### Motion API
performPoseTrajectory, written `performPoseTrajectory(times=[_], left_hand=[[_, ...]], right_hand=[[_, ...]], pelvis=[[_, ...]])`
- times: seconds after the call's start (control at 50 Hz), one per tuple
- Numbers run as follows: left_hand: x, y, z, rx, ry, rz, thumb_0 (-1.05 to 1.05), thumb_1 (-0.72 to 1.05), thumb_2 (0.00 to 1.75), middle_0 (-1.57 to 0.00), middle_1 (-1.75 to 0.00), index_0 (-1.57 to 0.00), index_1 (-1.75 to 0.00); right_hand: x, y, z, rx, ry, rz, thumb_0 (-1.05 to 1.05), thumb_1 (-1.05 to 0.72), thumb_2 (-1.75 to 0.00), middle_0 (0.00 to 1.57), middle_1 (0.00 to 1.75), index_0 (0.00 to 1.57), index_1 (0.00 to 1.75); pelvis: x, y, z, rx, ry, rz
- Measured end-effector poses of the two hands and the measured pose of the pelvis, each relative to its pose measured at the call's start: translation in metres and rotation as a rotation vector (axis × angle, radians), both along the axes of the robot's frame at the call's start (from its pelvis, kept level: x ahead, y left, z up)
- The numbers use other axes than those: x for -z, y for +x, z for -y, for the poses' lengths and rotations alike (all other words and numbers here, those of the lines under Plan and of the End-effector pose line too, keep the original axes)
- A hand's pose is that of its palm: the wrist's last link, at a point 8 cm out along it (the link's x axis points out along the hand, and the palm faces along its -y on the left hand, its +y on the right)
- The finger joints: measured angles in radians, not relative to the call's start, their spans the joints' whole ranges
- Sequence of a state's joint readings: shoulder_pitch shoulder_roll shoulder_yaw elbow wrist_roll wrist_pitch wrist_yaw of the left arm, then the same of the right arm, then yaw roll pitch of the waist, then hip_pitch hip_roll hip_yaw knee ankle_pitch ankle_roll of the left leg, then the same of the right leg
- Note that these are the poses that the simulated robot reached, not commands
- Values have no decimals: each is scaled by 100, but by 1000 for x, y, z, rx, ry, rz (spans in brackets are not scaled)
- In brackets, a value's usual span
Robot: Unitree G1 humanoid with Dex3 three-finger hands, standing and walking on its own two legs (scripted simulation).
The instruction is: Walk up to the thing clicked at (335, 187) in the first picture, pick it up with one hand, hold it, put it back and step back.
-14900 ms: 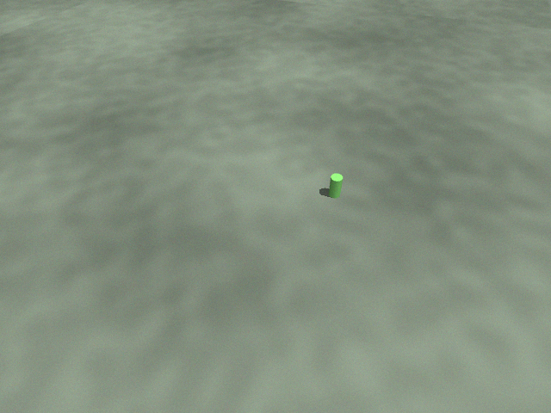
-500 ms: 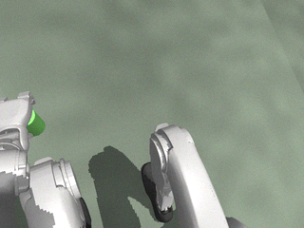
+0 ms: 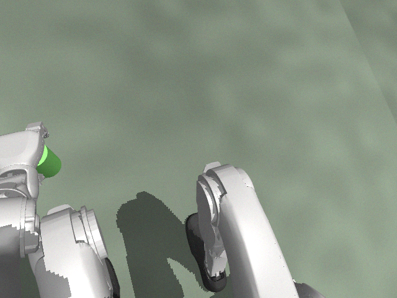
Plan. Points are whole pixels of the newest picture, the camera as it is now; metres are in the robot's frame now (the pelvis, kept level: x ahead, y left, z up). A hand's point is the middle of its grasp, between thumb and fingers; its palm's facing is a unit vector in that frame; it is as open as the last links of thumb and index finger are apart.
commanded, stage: settle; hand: left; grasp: from above
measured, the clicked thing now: (40, 160) +0.44 +0.24 -0.24
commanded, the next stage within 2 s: lift in 1.02 s
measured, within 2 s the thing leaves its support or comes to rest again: leaves its support in 0.38 s
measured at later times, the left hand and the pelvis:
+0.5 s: hand (18, 161) +0.42 +0.26 -0.16, palm faces -0.39 -0.06 -0.92, open 9.0 cm; pelvis +0.01 +0.00 +0.02, yaw +2 degrees
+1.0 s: hand (5, 158) +0.41 +0.25 -0.09, palm faces -0.44 -0.05 -0.90, open 8.7 cm; pelvis -0.01 -0.01 +0.07, yaw +5 degrees
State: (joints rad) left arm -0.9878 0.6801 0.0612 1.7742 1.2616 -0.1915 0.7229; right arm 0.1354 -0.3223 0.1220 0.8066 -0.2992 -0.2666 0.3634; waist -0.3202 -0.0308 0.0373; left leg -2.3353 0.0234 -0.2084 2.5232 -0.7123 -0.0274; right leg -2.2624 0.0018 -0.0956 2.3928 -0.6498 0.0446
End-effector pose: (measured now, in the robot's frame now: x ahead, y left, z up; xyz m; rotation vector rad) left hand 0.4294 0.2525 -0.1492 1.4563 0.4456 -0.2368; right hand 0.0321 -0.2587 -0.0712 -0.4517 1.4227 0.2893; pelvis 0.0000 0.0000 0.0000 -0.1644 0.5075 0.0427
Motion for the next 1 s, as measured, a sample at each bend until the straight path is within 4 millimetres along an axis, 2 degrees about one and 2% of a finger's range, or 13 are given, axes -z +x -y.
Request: performPoseTrajectory(times=[0.18, 0.32, 0.52, 0.7, 0.86, 1.0], left_hand=[[-2, -1, -1, 4, 4, 5, 2, 1, 74, -79, -73, -55, -75], [-12, -4, -5, 1, 22, 2, 2, 7, 65, -83, -73, -67, -73], [-50, -5, -3, -15, 60, 33, 5, 14, 61, -89, -72, -67, -64], [-89, -9, 8, -28, 49, -13, 7, 17, 58, -94, -67, -69, -59], [-110, -11, 7, -4, 45, -25, 8, 19, 53, -101, -60, -72, -53], [-121, -12, 2, 9, 62, -23, 8, 20, 49, -104, -55, -74, -49]], right_hand=[[-1, 1, -2, 7, -6, -1, 0, -92, -90, 20, 30, 20, 30], [1, 5, -2, 46, 10, 6, 0, -92, -90, 20, 30, 20, 30], [0, 23, 6, 138, 24, 43, 0, -93, -90, 20, 30, 20, 30], [-12, 42, 20, 188, -16, 107, 0, -93, -91, 20, 30, 20, 30], [-27, 43, 30, 205, -85, 139, 0, -93, -91, 20, 30, 20, 30], [-36, 38, 29, 224, -125, 142, 0, -92, -90, 20, 30, 20, 30]], pelvis=[[-1, 0, 0, -2, -2, -6], [-5, 3, 1, -9, 6, -28], [-23, 6, 3, -22, 37, -79], [-47, 1, 8, -33, 67, -88], [-59, -5, 10, -41, 76, -80], [-67, -6, 10, -44, 75, -83]])
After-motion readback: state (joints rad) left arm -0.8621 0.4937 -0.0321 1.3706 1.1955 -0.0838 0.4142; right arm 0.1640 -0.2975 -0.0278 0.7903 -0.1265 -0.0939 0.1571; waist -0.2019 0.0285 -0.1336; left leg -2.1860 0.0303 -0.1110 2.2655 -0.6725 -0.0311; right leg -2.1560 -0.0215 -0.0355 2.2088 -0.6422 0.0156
